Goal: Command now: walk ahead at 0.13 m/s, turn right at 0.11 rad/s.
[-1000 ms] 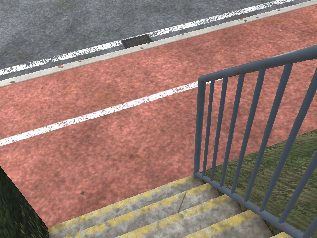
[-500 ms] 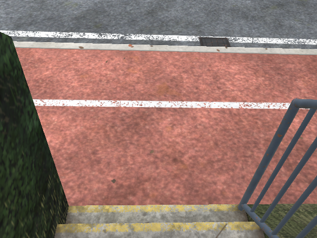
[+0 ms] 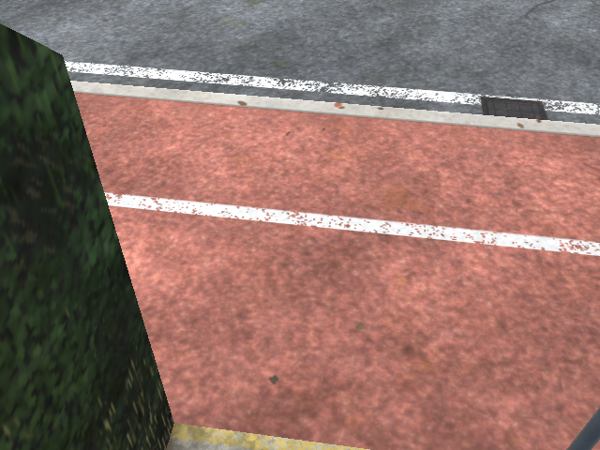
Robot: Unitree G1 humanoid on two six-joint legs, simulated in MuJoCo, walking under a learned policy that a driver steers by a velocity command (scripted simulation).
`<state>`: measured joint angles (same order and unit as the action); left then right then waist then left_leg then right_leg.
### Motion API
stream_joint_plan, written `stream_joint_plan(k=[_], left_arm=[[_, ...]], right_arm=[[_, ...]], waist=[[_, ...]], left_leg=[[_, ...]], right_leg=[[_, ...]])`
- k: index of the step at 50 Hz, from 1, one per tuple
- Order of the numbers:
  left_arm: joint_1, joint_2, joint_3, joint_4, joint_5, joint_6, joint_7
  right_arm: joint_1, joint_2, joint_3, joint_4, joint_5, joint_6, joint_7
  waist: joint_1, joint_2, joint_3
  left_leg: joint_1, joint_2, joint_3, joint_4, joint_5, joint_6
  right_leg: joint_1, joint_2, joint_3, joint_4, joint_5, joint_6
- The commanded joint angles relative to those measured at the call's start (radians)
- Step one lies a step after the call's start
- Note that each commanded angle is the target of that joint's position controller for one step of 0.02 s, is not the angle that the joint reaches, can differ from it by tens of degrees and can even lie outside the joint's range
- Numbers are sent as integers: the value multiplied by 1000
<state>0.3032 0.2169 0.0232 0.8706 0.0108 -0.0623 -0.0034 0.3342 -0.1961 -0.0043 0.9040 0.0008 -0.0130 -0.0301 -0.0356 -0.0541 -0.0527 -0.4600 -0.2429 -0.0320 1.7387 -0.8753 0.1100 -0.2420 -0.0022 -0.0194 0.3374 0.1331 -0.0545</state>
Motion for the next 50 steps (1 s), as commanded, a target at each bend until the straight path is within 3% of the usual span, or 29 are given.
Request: stream_joint_plan(k=[1,2,3,4,5,6,8,10,12,14,17,18,19,20,21,22,23,24,25,26,30,35,41,42,45,47,48,49,50], left_arm=[[360,81,-4,65,-33,26,-33],[326,107,-3,42,-28,19,-27],[287,121,-7,39,-18,16,-18],[230,168,2,18,-2,13,5],[202,180,-5,26,5,18,26],[202,99,-33,20,-11,18,16],[167,67,-51,-22,-35,20,41],[130,54,-56,-48,-29,44,57],[91,108,-41,-90,-23,56,53],[21,119,-28,-148,-29,71,46],[5,144,-3,-189,7,87,38],[87,166,16,-161,34,119,38],[124,194,30,-156,55,138,39],[3,167,22,-185,26,128,33],[-12,160,21,-201,34,144,33],[21,142,27,-211,11,135,22],[3,76,22,-236,-10,120,10],[-154,99,37,-341,-37,116,1],[-241,173,64,-343,-16,100,-2],[-236,155,64,-346,-11,89,-10],[-250,103,50,-347,5,118,-2],[-321,51,22,-381,7,190,1],[-355,30,-4,-349,17,174,-18],[-327,42,7,-311,26,167,-20],[-271,88,10,-251,20,159,-22],[-217,52,-7,-217,-23,129,-30],[-65,44,-4,-150,-18,119,-31],[-5,40,-8,-127,-31,90,-30],[165,97,-15,-79,-26,63,-22]], right_arm=[[146,-32,4,-46,10,11,-12],[11,-94,-10,-72,-25,17,-22],[-19,-73,-3,-59,-43,37,-25],[-47,-40,12,-82,-46,59,-20],[-134,-44,17,-98,-58,79,-29],[-178,-68,1,-88,-60,94,-33],[-262,-19,19,-158,-43,101,-6],[-247,29,34,-154,-47,102,7],[-173,11,24,-108,-40,95,4],[-236,-39,16,-148,-42,95,-1],[-340,-67,16,-227,-32,82,-2],[-385,-57,22,-278,9,78,8],[-335,-56,22,-267,18,70,18],[-179,-50,21,-199,15,47,30],[-131,-53,12,-225,21,60,14],[-103,-91,2,-214,1,52,10],[-68,-131,-11,-230,7,43,11],[57,-233,-33,-212,-20,43,12],[102,-188,-23,-192,2,37,6],[105,-174,-19,-187,2,33,3],[6,-130,-10,-261,-32,2,4],[66,-148,4,-295,-17,14,-4],[104,-175,-1,-266,-13,-11,1],[107,-209,-9,-246,-4,-33,8],[40,-235,-22,-228,5,-38,36],[63,-249,-39,-181,-7,-2,31],[89,-236,-42,-155,-11,13,25],[187,-171,-38,-135,-32,28,17],[218,-62,-28,-164,-32,25,17]], waist=[[35,-161,-129],[70,-21,-73],[37,25,-40],[6,-26,-43],[-1,14,1],[0,95,42],[-5,47,42],[6,-22,-4],[-8,-118,-75],[7,-140,-37],[67,-161,20],[113,-171,97],[139,-204,108],[74,-217,59],[9,-163,105],[46,-46,108],[26,123,77],[-63,398,101],[-91,242,139],[-60,202,112],[27,226,7],[33,151,-2],[-8,152,86],[-10,184,51],[29,252,87],[24,285,152],[69,236,150],[48,64,164],[25,-224,121]], left_leg=[[-733,62,-22,455,-137,-39],[-691,111,-54,380,92,-47],[-618,132,-12,389,210,-58],[-590,171,-6,364,275,-87],[-664,201,-72,229,488,-127],[-604,195,-30,193,575,-136],[-572,205,-12,-79,767,-171],[-393,196,25,-312,882,-182],[-164,203,25,-305,1004,-166],[-175,209,23,-366,939,-161],[-202,206,10,-518,694,-144],[-263,169,-7,-913,241,-141],[-138,147,-3,-991,171,-141],[143,191,-12,-786,624,-122],[130,165,-21,-1260,253,-106],[348,223,-48,-1264,370,-111],[527,352,-240,-1279,440,-79],[636,560,-612,-1379,662,23],[688,586,-654,-1357,806,36],[678,575,-564,-1305,918,57],[291,504,-230,-1234,1133,154],[201,502,-172,-1177,1011,101],[112,470,-180,-1346,179,46],[35,504,-191,-1342,179,73],[-30,505,-157,-1347,378,95],[19,470,-132,-1263,586,71],[-1,443,-126,-1149,612,63],[-28,352,-78,-927,588,34],[-247,286,-40,-626,163,-18]], right_leg=[[748,-370,266,376,1306,-223],[547,-356,286,251,945,-258],[339,-336,300,217,878,-283],[201,-397,423,172,695,-366],[89,-344,450,161,233,-328],[-31,-240,380,215,354,-264],[-129,-190,375,224,227,-217],[-193,-107,345,222,144,-160],[-244,-120,370,218,143,-142],[-210,-110,395,215,102,-141],[-88,-119,469,220,140,-195],[60,-84,488,148,-28,-206],[36,-89,540,102,-186,-207],[-169,-130,560,129,-103,-204],[-102,-64,547,122,-307,-180],[-241,-36,532,188,-457,-143],[-397,41,406,328,-628,-91],[-741,193,248,482,-869,-39],[-848,164,246,604,-877,-9],[-858,159,217,703,-837,18],[-783,212,127,1412,-570,67],[-898,211,125,1610,-444,127],[-661,72,117,968,-172,117],[-481,54,116,1018,5,94],[-232,25,-15,861,-244,65],[-71,9,-12,465,-620,66],[76,34,-40,356,-617,63],[117,-16,97,257,-617,64],[245,-267,392,312,-110,0]])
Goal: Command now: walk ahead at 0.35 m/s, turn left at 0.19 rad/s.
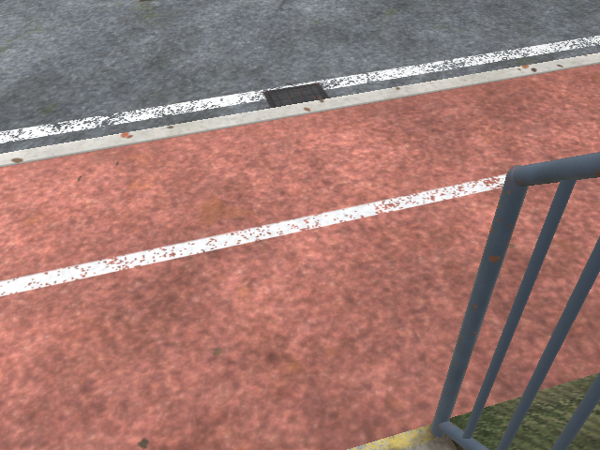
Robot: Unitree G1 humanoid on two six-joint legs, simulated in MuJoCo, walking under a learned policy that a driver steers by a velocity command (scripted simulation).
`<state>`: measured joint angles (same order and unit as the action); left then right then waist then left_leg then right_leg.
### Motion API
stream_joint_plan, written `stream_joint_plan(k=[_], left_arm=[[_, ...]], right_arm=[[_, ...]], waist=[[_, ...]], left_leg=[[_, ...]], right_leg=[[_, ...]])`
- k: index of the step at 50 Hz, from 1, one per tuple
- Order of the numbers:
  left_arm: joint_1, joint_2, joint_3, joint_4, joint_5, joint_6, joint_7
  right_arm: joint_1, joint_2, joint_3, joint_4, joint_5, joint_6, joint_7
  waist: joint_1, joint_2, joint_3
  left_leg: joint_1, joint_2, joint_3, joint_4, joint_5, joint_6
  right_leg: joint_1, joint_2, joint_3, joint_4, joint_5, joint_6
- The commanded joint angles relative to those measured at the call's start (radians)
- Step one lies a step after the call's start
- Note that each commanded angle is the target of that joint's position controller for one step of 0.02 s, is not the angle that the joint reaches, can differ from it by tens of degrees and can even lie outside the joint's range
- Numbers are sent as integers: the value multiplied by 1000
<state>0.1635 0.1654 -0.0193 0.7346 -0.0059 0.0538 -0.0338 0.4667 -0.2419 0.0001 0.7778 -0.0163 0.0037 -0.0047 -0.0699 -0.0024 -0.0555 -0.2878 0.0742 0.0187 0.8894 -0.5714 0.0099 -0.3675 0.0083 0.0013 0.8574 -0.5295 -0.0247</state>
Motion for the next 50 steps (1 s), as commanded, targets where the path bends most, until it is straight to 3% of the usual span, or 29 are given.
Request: stream_joint_plan(k=[1,2,3,5,7,8,14,19,20,21,22,23,24,25,26,27,28,29,30,31,32,33,35,36,38,41,43,47,50], left_arm=[[478,278,73,127,-28,-55,11],[436,290,76,138,-27,-69,20],[334,266,67,142,-2,-72,27],[222,203,58,134,28,-84,35],[190,126,40,123,39,-99,27],[152,102,37,130,12,-119,34],[281,188,40,184,23,-150,61],[372,189,48,218,44,-128,62],[369,207,55,241,43,-126,70],[375,200,54,216,59,-108,71],[330,226,62,244,76,-86,87],[353,193,54,239,65,-77,76],[367,198,57,235,71,-65,91],[333,211,72,242,78,-58,98],[321,130,60,208,76,-75,77],[335,132,51,121,58,-82,62],[267,187,62,105,50,-76,65],[244,163,60,87,48,-75,69],[164,138,52,86,66,-73,84],[128,170,62,87,67,-58,90],[65,134,50,49,49,-39,87],[65,100,42,54,61,-19,89],[208,88,46,124,78,-16,88],[216,125,61,127,67,-19,84],[113,143,66,94,70,-16,82],[50,97,42,75,66,-12,57],[4,93,33,69,63,-24,56],[-6,106,44,91,7,-62,31],[7,120,55,93,-3,-71,15]], right_arm=[[-61,-91,-57,-88,13,8,-16],[-178,-134,-73,-104,-1,2,-17],[-198,-138,-83,-86,5,0,-13],[-123,-78,-77,-18,-10,15,-10],[-51,-85,-98,42,-2,40,-5],[-86,-69,-98,44,-14,45,6],[-292,-4,-60,-11,-38,11,42],[-456,-22,-54,-52,0,-7,37],[-419,-27,-62,-35,-14,-3,31],[-445,-39,-59,-49,8,-5,31],[-308,-27,-64,-6,24,0,27],[-199,-49,-70,50,4,1,16],[-91,-59,-79,95,10,-12,17],[39,-96,-99,150,-2,-11,24],[127,-165,-103,195,-1,-9,40],[109,-189,-93,176,41,-3,45],[74,-178,-89,150,58,5,40],[40,-207,-95,142,48,9,28],[20,-172,-80,150,33,4,8],[-39,-108,-50,130,23,-4,5],[-139,-21,-12,95,21,-14,-14],[-152,-15,-2,92,21,-19,-19],[-134,-81,-17,89,11,-26,-25],[-102,-77,-22,112,31,-25,-35],[-39,-53,-15,107,50,-22,-40],[-60,-4,13,109,46,-28,-45],[-81,23,28,104,37,-24,-51],[-51,30,40,116,6,-21,-50],[-56,-7,33,109,-7,-22,-28]], waist=[[208,-375,124],[210,-237,185],[152,-213,204],[71,-184,184],[7,-98,101],[-19,-85,89],[46,-53,103],[180,-103,231],[168,-151,201],[191,-98,246],[122,-162,177],[109,-87,110],[58,-62,111],[-35,54,58],[-20,261,41],[32,226,-44],[11,112,-70],[36,147,-92],[29,124,-71],[74,69,7],[122,60,104],[131,63,88],[165,89,-27],[170,100,-45],[134,126,-13],[127,58,45],[88,82,82],[-1,69,164],[-56,87,187]], left_leg=[[-684,-238,-227,304,-239,59],[-723,-210,-317,313,-80,60],[-726,-184,-291,335,26,68],[-596,-139,-253,396,252,59],[-488,-152,-220,413,483,59],[-497,-139,-238,397,643,51],[-311,-161,-135,33,1117,42],[-252,-110,-22,-237,1085,72],[-265,-79,-47,-135,1092,88],[-332,-79,-7,-347,894,101],[-170,-24,-11,-377,903,125],[30,-98,88,-362,898,125],[84,-64,-33,-635,743,152],[331,-21,-74,-657,775,182],[584,41,-66,-219,1343,160],[688,123,-244,-89,1533,205],[592,167,-337,-189,1280,266],[496,237,-484,-274,938,371],[387,268,-579,-328,712,397],[223,193,-508,-323,766,334],[-45,136,-430,-316,916,298],[-148,91,-410,-273,1049,270],[-152,59,-409,-206,1255,214],[-97,-12,-368,-142,1074,186],[-42,-26,-449,-99,966,157],[-153,-30,-469,-101,585,157],[-180,-54,-447,-76,411,157],[-205,-65,-391,27,349,177],[-288,-36,-417,77,587,189]], right_leg=[[429,-318,727,-442,367,-112],[330,-320,700,-529,7,-150],[267,-332,653,-523,-122,-167],[98,-301,459,-425,59,-176],[17,-230,282,-320,214,-138],[13,-199,204,-242,233,-94],[-178,-219,84,-130,7,-82],[-83,-243,20,12,90,-103],[-36,-280,64,89,191,-115],[57,-261,31,117,310,-116],[40,-295,27,250,440,-121],[33,-232,-66,428,641,-116],[68,-220,-35,625,674,-127],[-106,-150,-66,1000,404,-129],[-536,-15,-155,1380,-347,-87],[-780,-41,-85,1341,-277,-77],[-811,-68,-32,1226,-164,-56],[-833,-66,7,1185,-152,-23],[-862,-89,74,1084,-14,7],[-807,-78,59,942,173,29],[-680,-67,28,698,359,80],[-562,-41,0,637,422,101],[-396,-24,0,625,543,95],[-445,-18,31,523,671,85],[-509,0,47,456,709,72],[-379,-6,61,198,903,64],[-309,-9,82,57,962,68],[-115,-29,161,-446,1068,19],[37,-30,80,-463,907,-12]])
Over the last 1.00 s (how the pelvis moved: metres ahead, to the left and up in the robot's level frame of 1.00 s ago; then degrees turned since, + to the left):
0.08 -0.04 -0.08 -23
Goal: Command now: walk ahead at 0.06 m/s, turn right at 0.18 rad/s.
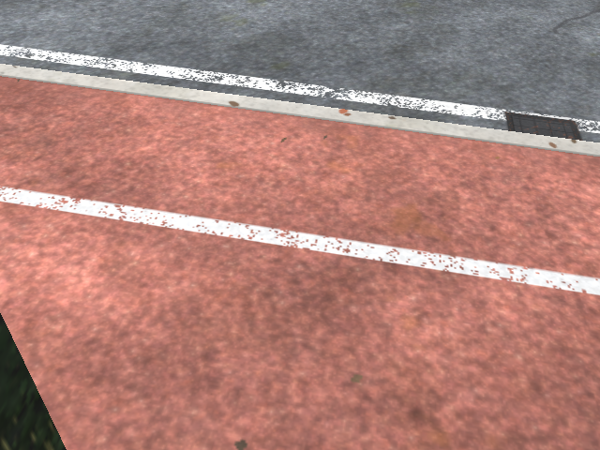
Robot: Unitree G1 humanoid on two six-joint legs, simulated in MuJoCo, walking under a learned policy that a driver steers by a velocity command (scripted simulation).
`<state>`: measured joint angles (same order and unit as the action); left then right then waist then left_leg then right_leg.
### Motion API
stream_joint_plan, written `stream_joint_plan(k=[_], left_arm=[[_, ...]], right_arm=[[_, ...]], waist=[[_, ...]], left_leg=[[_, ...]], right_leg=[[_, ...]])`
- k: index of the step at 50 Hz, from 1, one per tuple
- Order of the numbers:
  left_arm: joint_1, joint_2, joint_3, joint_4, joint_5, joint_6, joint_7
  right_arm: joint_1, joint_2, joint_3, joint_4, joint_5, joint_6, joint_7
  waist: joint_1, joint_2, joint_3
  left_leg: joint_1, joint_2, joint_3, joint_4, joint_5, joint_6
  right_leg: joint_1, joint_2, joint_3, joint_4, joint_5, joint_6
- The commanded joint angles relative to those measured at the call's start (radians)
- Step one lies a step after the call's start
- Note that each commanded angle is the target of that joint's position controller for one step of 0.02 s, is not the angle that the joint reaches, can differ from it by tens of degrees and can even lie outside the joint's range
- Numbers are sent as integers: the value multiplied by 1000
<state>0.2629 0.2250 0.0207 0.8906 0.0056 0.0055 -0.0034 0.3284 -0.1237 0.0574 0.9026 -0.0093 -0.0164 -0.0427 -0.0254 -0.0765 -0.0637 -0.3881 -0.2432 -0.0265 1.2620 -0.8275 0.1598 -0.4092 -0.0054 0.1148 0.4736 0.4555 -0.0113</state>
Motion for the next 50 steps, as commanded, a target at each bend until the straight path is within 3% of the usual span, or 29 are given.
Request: stream_joint_plan(k=[1,3,4,5,6,7,8,9,10,12,14,17,20,25,28,29,30,31,33,34,35,36,38,39,40,42,44,46,50], left_arm=[[-89,83,21,-73,-11,-28,-19],[1,95,36,-43,-12,-34,-16],[94,101,43,7,-10,-34,-12],[194,138,54,44,-14,-30,-12],[375,169,62,80,-20,-16,-23],[393,151,57,78,-42,2,-30],[329,179,68,30,-40,3,-26],[267,207,76,-14,-29,2,-8],[183,192,65,-35,-15,9,14],[149,160,34,-55,-2,12,29],[137,112,-4,-52,-14,8,45],[121,134,-18,-93,7,-6,49],[88,96,-35,-144,2,4,71],[86,142,0,-229,17,5,103],[1,193,41,-270,10,36,89],[-23,235,57,-270,2,43,70],[-140,240,53,-289,-4,29,46],[-230,204,48,-348,1,40,36],[-19,156,49,-298,28,58,34],[-74,83,39,-296,37,52,22],[-133,40,32,-392,1,29,9],[-254,155,68,-393,19,-6,14],[-216,114,64,-338,11,-4,22],[-203,82,60,-314,20,6,26],[-146,60,53,-289,25,16,24],[-138,40,39,-284,23,41,15],[-146,66,36,-269,17,67,9],[-232,45,18,-289,17,87,8],[-294,-16,-9,-302,34,100,5]], right_arm=[[141,-127,-27,-3,-34,10,-4],[126,-186,-45,-15,-48,23,-21],[118,-175,-46,-8,-48,27,-25],[110,-178,-52,-32,-50,25,-16],[47,-168,-62,-68,-27,14,-5],[-13,-133,-61,-92,-1,19,0],[-99,-163,-67,-127,-18,9,-12],[-197,-155,-60,-172,-34,5,-21],[-247,-135,-49,-184,-44,22,-27],[-290,-109,-39,-204,-53,74,-35],[-289,-85,-34,-219,-37,104,-29],[-277,-72,-37,-250,-38,119,-25],[-425,-70,-21,-353,-22,137,-15],[-530,-82,-17,-442,-25,117,0],[-471,-117,-25,-436,10,89,29],[-416,-140,-38,-416,25,90,39],[-260,-166,-48,-346,16,79,48],[-152,-166,-46,-355,35,80,54],[9,-175,-58,-288,49,90,45],[168,-197,-56,-244,65,74,50],[242,-295,-61,-268,64,53,60],[276,-253,-72,-229,43,31,43],[147,-228,-62,-203,7,23,20],[73,-255,-66,-201,-17,11,20],[-7,-214,-54,-215,-21,9,28],[-101,-174,-39,-238,-17,9,41],[-86,-189,-40,-253,0,7,36],[55,-202,-41,-225,19,4,25],[288,-202,-42,-130,2,10,-2]], waist=[[-142,148,239],[-133,123,175],[-99,50,124],[-59,-56,55],[37,-132,-80],[104,-188,-173],[128,-76,-168],[149,-34,-156],[112,37,-119],[77,73,-27],[34,84,45],[20,-11,2],[56,-47,18],[116,-49,1],[115,-122,6],[89,-169,-5],[1,-215,-70],[-105,-175,27],[-71,-6,64],[-126,119,105],[-120,356,192],[-173,258,264],[-75,321,262],[-22,389,213],[53,390,163],[119,342,96],[115,215,85],[37,142,107],[-59,144,82]], left_leg=[[-70,264,-380,-259,975,61],[-7,275,-396,-134,1052,86],[-52,246,-341,9,906,78],[-191,190,-235,213,589,54],[-541,123,-69,566,111,-7],[-811,76,108,925,-304,-67],[-925,141,73,1100,-140,-119],[-975,171,43,1112,-27,-156],[-926,194,25,1071,98,-172],[-843,178,57,1077,224,-191],[-845,189,45,923,448,-216],[-788,157,63,967,542,-264],[-813,160,38,805,614,-305],[-817,200,-74,395,587,-301],[-293,228,-117,-277,630,-228],[-74,205,-91,-309,577,-198],[248,186,-19,9,825,-197],[266,212,-30,-399,590,-162],[475,207,-3,-734,301,-146],[560,320,-189,-675,114,-159],[588,556,-718,-850,206,-111],[532,547,-923,-994,102,-105],[377,476,-717,-917,100,-133],[199,438,-587,-874,254,-106],[60,399,-481,-854,371,-100],[-102,372,-364,-832,535,-85],[-132,368,-308,-797,719,-58],[0,373,-304,-761,753,-34],[267,362,-306,-683,831,8]], right_leg=[[-2,-39,-26,-258,-240,-48],[76,-37,-117,-365,-345,-59],[203,-61,-132,-382,-189,-74],[406,-125,-88,-308,116,-89],[801,-263,13,-3,539,-169],[988,-325,90,193,470,-288],[904,-390,220,121,256,-421],[807,-428,300,21,68,-482],[628,-395,302,-50,-86,-473],[345,-308,285,-62,-114,-418],[184,-165,191,11,-288,-300],[71,-135,246,66,-157,-287],[74,-127,333,47,-403,-278],[295,-128,492,-22,-792,-260],[128,-102,471,-189,-980,-247],[11,-108,464,-241,-1024,-241],[-226,-123,409,-209,-840,-221],[-241,-44,339,-154,-963,-205],[-268,39,296,44,-1189,-166],[-501,139,161,492,-1190,-127],[-848,274,106,561,-1369,-67],[-957,233,247,542,-1204,-28],[-896,255,217,676,-1026,4],[-815,288,157,1004,-908,30],[-743,292,133,1198,-832,46],[-667,298,77,1514,-765,82],[-632,285,54,1613,-709,103],[-752,276,27,1643,-738,113],[-872,232,8,1493,-808,104]])
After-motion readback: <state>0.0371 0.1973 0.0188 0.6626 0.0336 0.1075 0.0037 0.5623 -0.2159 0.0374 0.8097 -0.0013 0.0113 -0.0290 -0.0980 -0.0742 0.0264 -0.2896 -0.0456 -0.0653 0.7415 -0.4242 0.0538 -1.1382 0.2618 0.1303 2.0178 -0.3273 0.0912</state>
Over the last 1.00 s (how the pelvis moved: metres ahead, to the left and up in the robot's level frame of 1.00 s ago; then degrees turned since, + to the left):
0.31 0.08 -0.28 24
